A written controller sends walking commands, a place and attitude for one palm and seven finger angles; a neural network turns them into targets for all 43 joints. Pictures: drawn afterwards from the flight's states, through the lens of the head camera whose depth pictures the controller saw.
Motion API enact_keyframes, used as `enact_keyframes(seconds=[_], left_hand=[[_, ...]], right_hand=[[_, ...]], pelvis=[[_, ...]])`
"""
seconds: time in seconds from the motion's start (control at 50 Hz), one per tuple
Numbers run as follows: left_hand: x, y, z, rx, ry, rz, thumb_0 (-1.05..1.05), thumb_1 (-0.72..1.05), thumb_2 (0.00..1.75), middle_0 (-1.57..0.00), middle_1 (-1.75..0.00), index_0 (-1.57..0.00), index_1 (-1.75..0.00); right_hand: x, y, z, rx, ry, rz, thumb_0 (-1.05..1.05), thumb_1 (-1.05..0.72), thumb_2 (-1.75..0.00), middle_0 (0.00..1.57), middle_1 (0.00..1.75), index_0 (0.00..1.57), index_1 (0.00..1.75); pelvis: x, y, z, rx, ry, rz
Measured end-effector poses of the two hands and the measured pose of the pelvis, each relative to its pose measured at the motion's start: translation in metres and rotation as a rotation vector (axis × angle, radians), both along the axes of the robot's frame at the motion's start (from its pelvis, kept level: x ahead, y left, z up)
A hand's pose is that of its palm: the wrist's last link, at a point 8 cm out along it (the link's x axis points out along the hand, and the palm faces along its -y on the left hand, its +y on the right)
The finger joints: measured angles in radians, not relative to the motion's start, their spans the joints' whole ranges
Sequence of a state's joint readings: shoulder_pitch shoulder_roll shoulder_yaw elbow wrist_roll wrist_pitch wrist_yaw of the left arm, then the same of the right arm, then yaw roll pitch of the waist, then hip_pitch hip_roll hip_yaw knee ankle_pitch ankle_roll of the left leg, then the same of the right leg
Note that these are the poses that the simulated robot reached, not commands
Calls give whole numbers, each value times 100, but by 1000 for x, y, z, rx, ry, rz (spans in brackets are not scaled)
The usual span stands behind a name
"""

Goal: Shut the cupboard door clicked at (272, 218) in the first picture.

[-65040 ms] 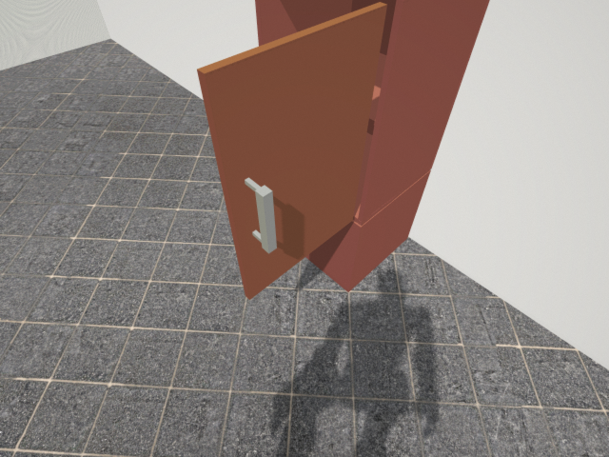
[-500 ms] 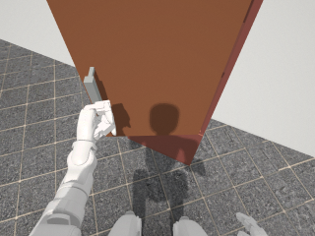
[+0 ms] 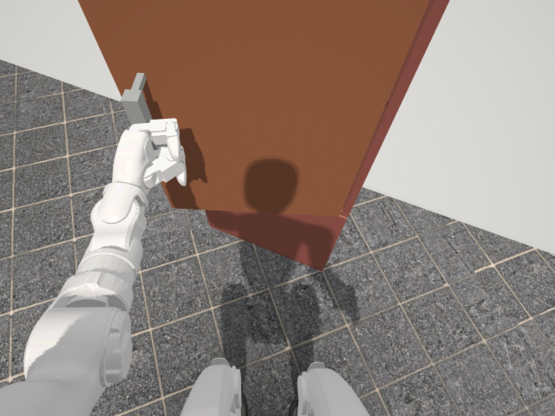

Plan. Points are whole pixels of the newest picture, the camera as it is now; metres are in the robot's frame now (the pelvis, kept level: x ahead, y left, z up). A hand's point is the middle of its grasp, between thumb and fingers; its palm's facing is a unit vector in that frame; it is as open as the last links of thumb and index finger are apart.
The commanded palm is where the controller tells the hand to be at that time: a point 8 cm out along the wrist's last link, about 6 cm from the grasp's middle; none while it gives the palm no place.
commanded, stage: push the door shut along its arc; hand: left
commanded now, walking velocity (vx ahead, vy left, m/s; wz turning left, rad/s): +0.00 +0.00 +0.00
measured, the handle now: (151, 127) +0.54 +0.18 +0.06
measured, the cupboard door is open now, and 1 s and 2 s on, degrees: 21 9 0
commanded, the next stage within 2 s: pull the fist back off the door in 1.20 s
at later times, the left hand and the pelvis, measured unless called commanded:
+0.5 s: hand (207, 132) +0.52 +0.09 +0.07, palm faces -0.28 -0.96 -0.04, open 3.1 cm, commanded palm +0.52 +0.14 +0.06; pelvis +0.00 +0.01 -0.01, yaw -2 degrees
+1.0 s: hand (220, 111) +0.56 +0.07 +0.07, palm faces -0.36 -0.93 -0.04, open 3.2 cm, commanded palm +0.58 +0.09 +0.06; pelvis +0.00 +0.01 -0.03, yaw -2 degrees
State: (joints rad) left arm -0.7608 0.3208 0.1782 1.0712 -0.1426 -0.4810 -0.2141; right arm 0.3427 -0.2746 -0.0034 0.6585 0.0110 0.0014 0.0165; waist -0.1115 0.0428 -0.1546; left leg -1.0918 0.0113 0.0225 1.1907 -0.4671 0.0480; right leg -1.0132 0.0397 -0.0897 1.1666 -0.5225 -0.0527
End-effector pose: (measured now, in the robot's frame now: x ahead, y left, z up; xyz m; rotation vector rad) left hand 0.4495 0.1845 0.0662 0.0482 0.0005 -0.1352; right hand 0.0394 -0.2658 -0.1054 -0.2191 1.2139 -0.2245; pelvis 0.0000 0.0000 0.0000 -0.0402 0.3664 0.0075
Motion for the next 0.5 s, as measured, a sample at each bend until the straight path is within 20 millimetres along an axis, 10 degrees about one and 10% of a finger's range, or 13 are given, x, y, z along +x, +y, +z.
enact_keyframes(seconds=[0.5], left_hand=[[65, -35, 1, -7, 23, -146, 2, 90, 90, -130, -150, -130, -150]], right_hand=[[-42, 14, -4, -14, 89, -69, 0, -90, -90, 20, 30, 20, 30]], pelvis=[[-1, 12, -14, -26, 74, -16]])
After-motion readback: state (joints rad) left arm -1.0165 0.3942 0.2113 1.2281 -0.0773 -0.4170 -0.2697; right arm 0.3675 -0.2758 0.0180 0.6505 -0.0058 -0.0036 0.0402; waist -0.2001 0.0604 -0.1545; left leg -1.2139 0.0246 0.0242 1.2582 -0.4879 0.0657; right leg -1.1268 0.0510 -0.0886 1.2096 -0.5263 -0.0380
